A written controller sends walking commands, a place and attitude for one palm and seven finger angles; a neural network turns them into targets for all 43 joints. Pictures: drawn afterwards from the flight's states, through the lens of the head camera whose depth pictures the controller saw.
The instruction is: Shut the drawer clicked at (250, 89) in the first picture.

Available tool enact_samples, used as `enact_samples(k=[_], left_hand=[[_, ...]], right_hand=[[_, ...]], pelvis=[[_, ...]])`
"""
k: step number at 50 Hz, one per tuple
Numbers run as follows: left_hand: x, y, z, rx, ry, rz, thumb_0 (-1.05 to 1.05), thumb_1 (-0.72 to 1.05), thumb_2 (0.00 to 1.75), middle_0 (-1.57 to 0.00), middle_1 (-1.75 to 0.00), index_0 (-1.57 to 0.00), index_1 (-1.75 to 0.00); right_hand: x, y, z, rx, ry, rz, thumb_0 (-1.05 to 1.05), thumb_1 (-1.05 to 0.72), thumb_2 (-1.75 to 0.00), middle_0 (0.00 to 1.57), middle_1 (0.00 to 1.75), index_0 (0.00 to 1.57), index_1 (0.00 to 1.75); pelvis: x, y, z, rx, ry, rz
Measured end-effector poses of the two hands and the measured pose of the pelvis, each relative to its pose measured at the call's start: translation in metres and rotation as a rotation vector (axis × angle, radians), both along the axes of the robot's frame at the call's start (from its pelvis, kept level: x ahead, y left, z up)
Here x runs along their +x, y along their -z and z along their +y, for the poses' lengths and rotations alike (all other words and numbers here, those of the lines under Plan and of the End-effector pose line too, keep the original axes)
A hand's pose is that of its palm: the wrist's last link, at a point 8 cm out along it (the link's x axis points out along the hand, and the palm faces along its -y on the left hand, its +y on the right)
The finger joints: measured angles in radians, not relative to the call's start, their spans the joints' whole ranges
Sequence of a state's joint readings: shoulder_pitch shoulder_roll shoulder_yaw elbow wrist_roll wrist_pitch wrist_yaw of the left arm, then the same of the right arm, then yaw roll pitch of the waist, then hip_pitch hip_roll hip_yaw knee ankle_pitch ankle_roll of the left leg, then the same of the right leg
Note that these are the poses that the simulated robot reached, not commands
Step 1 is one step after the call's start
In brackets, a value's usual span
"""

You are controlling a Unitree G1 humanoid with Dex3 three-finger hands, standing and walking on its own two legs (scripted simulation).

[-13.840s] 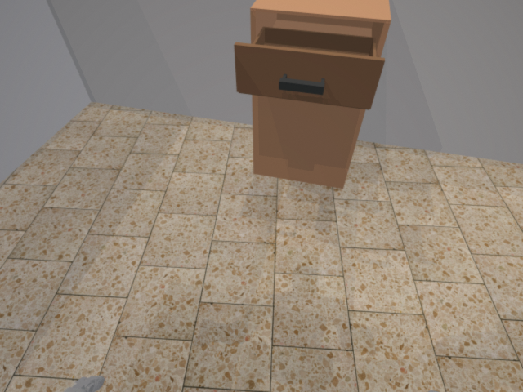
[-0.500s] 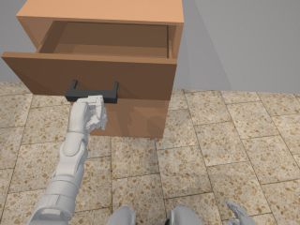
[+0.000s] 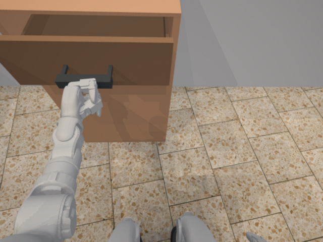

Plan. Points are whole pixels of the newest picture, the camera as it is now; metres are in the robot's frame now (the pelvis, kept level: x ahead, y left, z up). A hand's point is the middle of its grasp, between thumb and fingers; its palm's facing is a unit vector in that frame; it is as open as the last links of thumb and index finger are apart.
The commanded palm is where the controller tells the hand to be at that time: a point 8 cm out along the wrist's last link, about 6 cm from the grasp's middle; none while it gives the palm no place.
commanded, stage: push the drawer shut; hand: left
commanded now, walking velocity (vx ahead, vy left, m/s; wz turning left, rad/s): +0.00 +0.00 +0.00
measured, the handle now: (86, 74) +0.53 +0.18 +0.06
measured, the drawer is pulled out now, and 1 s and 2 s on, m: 0.10 0.00 0.00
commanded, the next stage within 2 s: pull the fist back off the drawer in 1.04 s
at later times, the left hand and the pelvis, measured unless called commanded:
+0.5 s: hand (100, 82) +0.51 +0.14 +0.05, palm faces -0.02 -1.00 -0.03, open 3.3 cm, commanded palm +0.50 +0.19 +0.06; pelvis +0.00 +0.01 -0.01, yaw -1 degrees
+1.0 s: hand (99, 71) +0.55 +0.15 +0.04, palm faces -0.02 -1.00 -0.04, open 2.8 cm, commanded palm +0.57 +0.18 +0.06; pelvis +0.00 +0.02 -0.02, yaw -1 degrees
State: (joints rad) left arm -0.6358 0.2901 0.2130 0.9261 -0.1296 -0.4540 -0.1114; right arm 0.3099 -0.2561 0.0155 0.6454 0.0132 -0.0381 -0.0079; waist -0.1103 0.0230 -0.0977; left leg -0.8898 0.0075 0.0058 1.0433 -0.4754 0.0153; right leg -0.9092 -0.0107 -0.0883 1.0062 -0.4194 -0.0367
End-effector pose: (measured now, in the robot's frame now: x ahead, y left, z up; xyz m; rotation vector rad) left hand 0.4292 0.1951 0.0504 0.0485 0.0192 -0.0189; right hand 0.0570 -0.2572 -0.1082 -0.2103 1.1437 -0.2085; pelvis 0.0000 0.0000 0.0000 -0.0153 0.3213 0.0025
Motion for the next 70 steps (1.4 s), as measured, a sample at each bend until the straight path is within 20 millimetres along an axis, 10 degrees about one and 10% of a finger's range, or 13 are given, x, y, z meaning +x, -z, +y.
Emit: enact_samples(k=[41, 70], left_hand=[[0.102, 0.0, 0.003, -0.019, 0.0, 0.003, 0.03, 0.78, 0.94, -1.4, -1.6, -1.4, -1.6], [0.104, 0.001, 0.008, -0.001, -0.008, 0.024, -0.01, 0.68, 0.99, -1.4, -1.6, -1.41, -1.6]], right_hand=[[-0.088, -0.001, 0.02, -0.036, 0.083, 0.275, 0.0, -0.9, -0.9, 0.2, 0.3, 0.2, 0.3], [-0.119, -0.002, 0.026, -0.059, 0.064, 0.307, 0.0, -0.9, -0.9, 0.2, 0.3, 0.2, 0.3]], pelvis=[[-0.001, 0.017, 0.019, -0.04, 0.008, 0.128], [-0.021, 0.026, 0.021, -0.063, -0.015, 0.153]])
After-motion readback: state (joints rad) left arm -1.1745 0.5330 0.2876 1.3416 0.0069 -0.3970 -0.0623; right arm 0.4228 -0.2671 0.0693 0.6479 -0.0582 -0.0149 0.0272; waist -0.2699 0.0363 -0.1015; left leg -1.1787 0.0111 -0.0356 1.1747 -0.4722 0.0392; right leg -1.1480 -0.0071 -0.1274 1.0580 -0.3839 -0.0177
